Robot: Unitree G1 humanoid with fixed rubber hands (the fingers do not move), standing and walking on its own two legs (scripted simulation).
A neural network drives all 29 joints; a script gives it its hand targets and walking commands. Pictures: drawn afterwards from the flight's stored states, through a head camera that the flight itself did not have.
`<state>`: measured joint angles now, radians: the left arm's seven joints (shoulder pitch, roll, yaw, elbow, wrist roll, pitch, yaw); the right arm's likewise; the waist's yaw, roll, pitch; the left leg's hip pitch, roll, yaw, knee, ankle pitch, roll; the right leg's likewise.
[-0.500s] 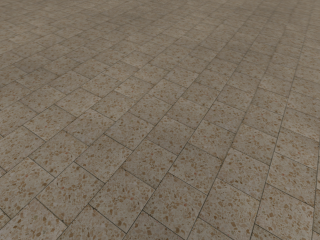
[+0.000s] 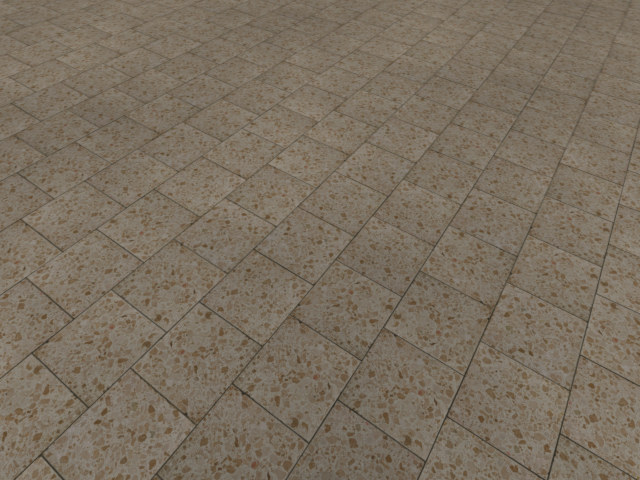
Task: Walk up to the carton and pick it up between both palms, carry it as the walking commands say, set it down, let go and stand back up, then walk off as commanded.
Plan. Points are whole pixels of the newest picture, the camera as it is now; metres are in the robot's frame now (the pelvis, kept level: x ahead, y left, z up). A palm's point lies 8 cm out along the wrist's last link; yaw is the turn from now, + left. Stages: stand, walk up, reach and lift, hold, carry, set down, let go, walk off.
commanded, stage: walk off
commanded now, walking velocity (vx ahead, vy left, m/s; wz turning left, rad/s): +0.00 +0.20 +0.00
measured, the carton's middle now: out of the picture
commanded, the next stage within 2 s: none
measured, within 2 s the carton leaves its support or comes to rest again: neither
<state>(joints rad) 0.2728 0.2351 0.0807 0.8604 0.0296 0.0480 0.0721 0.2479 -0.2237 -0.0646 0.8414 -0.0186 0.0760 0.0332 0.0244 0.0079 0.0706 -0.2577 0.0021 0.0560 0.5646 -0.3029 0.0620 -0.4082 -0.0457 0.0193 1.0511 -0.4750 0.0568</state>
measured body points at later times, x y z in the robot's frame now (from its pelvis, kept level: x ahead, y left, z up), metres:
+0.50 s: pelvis -0.03 +0.07 -0.01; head +0.00 +0.06 +0.44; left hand -0.01 +0.34 -0.14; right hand +0.05 -0.19 -0.15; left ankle +0.00 +0.07 -0.74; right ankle -0.04 -0.05 -0.71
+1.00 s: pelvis -0.04 +0.20 +0.00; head -0.01 +0.22 +0.45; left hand +0.01 +0.46 -0.15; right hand +0.03 -0.06 -0.12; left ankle -0.01 +0.25 -0.74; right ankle -0.09 +0.02 -0.65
